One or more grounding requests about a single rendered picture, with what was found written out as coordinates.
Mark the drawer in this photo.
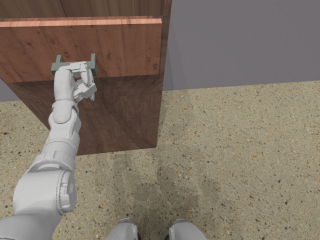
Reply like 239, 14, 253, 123
0, 16, 162, 83

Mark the left robot hand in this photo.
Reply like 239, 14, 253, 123
54, 61, 97, 105

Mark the handle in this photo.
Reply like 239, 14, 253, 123
51, 53, 98, 77

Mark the robot right shin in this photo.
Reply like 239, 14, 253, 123
174, 218, 185, 225

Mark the robot left upper arm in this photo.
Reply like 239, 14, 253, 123
0, 169, 77, 240

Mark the left robot forearm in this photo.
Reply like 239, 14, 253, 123
12, 100, 82, 214

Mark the robot left shin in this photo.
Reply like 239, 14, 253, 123
119, 218, 131, 224

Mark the cabinet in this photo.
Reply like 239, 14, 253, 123
0, 0, 172, 156

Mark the robot shin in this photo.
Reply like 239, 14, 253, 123
174, 218, 185, 225
119, 218, 131, 224

